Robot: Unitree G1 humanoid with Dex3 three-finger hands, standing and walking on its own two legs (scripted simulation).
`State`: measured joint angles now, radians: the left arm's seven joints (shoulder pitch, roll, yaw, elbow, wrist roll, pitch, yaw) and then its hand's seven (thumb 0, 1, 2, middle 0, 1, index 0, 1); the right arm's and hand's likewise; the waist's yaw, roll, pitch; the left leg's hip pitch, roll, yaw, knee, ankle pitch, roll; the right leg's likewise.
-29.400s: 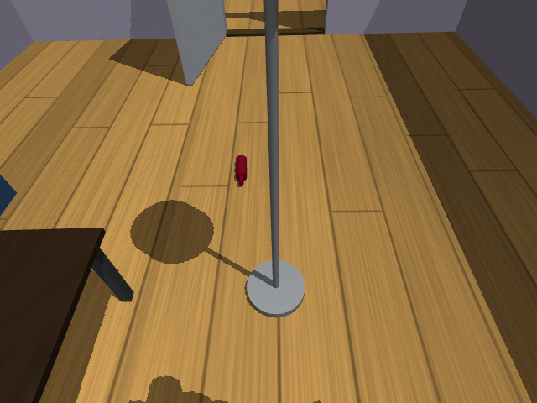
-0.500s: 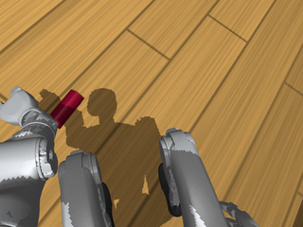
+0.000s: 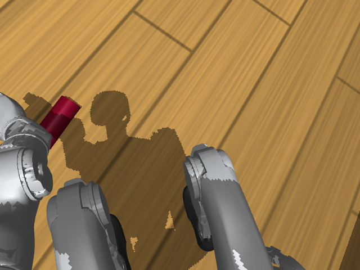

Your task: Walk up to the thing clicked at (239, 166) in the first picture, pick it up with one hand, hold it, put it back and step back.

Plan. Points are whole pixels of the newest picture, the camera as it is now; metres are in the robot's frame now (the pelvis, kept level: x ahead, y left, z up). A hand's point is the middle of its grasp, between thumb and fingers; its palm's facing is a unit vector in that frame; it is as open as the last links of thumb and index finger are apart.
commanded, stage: rise first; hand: left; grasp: from above
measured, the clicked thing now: (50, 129) +0.49 +0.26 -0.30
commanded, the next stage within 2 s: approach in 0.34 s
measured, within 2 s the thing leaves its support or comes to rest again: neither
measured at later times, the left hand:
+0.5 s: hand (27, 126) +0.47 +0.26 -0.17, palm faces -0.28 -0.32 -0.91, open 13.4 cm
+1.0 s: hand (57, 96) +0.54 +0.20 -0.19, palm faces -0.21 -0.31 -0.93, open 14.1 cm
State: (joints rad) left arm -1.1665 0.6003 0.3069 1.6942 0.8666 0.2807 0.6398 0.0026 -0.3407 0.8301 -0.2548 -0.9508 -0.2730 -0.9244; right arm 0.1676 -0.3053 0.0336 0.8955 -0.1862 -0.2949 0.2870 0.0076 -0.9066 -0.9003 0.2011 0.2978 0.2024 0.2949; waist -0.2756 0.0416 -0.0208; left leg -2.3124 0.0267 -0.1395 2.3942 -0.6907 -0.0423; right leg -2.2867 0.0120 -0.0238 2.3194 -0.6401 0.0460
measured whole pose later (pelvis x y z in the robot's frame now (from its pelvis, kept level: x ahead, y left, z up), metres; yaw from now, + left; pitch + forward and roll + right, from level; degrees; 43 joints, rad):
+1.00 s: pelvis +0.00 +0.00 -0.01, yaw -4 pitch +34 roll -9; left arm -1.36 0.75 0.31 1.79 0.89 0.33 0.75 0.00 -0.56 0.97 -0.11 -1.06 -0.11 -1.05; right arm 0.19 -0.36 0.16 0.86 -0.24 -0.29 0.39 0.01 -0.92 -0.90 0.20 0.30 0.20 0.30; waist -0.44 0.01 0.11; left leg -2.33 0.04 -0.21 2.44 -0.73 -0.05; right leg -2.28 0.04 -0.09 2.32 -0.64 0.05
